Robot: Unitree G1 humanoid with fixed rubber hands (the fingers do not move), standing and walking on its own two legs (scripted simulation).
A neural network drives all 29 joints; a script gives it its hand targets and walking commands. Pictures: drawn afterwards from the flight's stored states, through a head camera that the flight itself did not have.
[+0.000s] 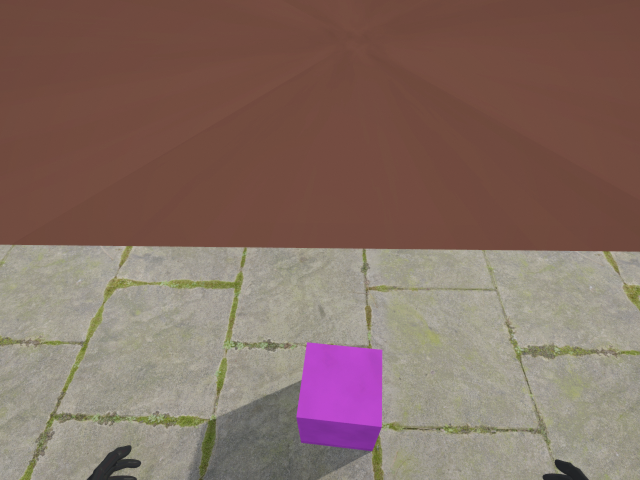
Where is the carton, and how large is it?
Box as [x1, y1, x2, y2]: [296, 342, 381, 450]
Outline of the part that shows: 307,342 296,416 301,442 372,450 381,427 381,350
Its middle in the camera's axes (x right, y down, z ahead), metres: +0.06 +0.45 +1.10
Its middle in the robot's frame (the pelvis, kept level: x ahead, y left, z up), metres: +0.43 -0.02 -0.66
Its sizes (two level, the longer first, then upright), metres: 0.210 0.200 0.250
